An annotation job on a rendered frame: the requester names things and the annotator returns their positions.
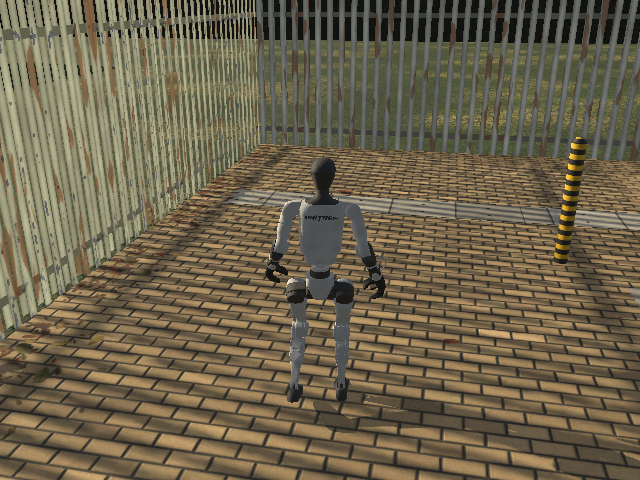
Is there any robot left shin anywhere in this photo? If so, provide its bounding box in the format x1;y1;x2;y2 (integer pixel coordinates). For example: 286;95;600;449
289;321;305;390

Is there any right robot forearm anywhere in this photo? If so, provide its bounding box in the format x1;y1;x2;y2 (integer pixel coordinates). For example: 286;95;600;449
361;242;382;281

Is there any robot right hand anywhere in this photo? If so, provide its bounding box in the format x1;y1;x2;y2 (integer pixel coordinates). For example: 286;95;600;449
363;275;386;299

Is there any left robot forearm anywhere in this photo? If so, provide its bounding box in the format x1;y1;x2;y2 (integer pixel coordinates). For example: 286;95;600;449
267;238;284;270

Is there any robot right upper arm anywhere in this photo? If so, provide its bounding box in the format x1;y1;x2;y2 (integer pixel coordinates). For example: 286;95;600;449
343;202;371;258

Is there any robot right foot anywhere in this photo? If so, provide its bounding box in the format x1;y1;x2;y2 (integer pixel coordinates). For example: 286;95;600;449
334;376;348;401

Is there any robot left upper arm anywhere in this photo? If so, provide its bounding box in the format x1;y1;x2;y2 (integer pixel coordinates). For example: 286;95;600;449
273;200;302;254

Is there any robot left hand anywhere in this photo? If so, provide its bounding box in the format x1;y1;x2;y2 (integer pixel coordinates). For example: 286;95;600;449
265;265;288;283

